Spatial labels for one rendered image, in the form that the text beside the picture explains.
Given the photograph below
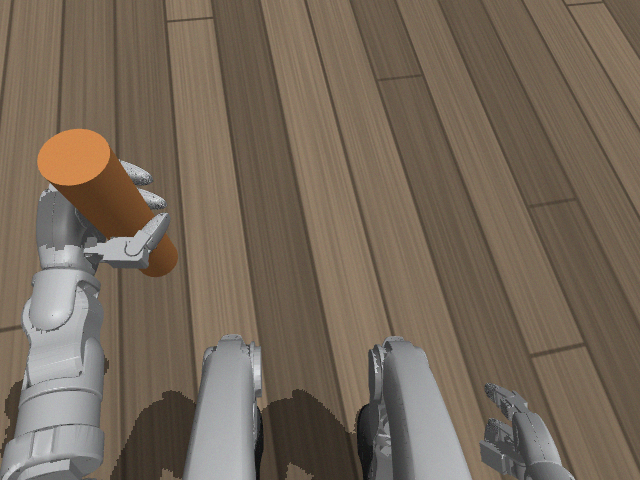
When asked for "left robot hand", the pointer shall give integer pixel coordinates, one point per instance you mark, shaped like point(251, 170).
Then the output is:
point(66, 238)

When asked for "right robot arm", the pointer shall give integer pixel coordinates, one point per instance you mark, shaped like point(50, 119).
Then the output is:
point(547, 471)

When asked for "right robot foot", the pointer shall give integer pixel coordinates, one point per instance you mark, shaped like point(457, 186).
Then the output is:
point(364, 442)

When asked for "can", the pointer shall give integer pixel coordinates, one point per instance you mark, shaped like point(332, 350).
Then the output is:
point(81, 165)

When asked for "right robot hand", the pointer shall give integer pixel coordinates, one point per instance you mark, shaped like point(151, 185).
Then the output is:
point(510, 450)

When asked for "left robot arm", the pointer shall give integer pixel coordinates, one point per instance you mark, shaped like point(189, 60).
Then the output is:
point(58, 435)

